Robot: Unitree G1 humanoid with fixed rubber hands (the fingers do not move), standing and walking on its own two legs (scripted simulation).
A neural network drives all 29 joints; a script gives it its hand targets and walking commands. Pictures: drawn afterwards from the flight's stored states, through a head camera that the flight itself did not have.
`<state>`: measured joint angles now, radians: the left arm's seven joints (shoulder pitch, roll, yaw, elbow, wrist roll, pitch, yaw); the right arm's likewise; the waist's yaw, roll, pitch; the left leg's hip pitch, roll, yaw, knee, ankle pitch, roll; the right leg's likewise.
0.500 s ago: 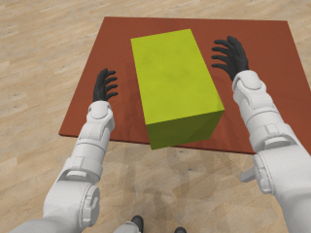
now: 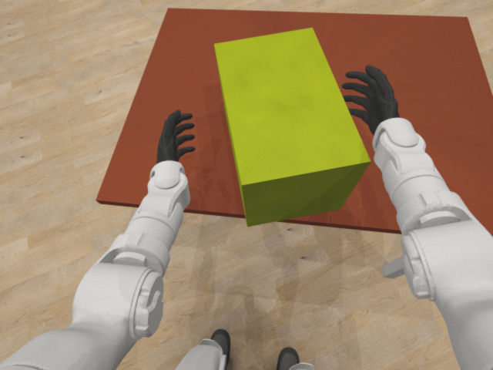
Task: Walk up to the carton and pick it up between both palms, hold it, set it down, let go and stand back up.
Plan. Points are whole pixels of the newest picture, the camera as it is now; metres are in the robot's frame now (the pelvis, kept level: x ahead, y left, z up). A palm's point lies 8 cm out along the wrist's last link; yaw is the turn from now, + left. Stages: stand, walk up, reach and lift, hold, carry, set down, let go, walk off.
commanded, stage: reach and lift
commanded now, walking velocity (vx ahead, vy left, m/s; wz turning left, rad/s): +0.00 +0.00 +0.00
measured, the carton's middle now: (279, 129) +0.54 +0.04 -0.04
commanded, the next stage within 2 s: none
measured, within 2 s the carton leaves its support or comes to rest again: neither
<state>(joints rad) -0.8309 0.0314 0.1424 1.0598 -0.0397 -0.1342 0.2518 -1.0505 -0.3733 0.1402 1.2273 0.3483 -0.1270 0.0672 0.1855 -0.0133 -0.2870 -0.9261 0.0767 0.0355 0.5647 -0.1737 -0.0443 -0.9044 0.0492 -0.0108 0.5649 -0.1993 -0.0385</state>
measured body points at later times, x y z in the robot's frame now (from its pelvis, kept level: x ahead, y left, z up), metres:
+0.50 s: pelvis +0.00 +0.01 -0.02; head +0.15 -0.01 +0.40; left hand +0.43 +0.21 -0.01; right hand +0.53 -0.13 +0.01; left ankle +0.02 +0.15 -0.71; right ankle +0.01 -0.09 -0.71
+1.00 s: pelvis +0.01 -0.01 -0.01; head +0.18 -0.03 +0.40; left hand +0.43 +0.18 -0.03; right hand +0.53 -0.10 -0.01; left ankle +0.02 +0.14 -0.71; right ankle +0.01 -0.09 -0.71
